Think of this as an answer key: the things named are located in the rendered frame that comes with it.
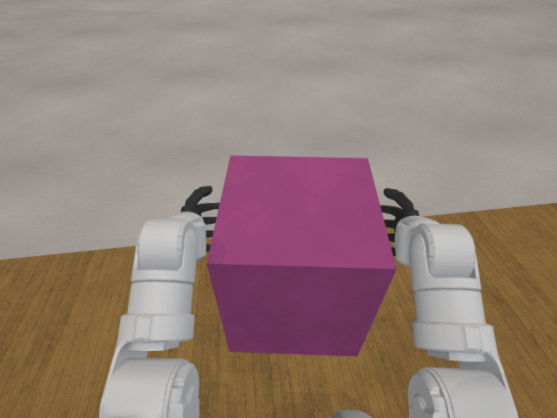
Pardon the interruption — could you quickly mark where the right robot hand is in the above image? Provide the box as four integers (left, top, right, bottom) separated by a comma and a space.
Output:
380, 188, 419, 256

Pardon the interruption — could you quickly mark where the left robot hand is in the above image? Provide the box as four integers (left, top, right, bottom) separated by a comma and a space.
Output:
181, 186, 220, 252

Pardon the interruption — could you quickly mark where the robot right forearm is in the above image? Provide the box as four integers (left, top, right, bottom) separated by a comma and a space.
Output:
394, 216, 519, 418

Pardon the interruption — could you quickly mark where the carton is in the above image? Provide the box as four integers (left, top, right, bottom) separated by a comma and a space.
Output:
206, 155, 397, 356

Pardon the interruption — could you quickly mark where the robot left forearm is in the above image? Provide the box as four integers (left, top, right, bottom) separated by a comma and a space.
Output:
99, 212, 206, 418

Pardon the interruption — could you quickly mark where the robot left upper arm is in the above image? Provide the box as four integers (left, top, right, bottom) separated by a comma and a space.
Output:
101, 358, 199, 418

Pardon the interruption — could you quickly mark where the robot right upper arm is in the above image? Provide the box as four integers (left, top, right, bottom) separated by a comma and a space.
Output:
408, 367, 517, 418

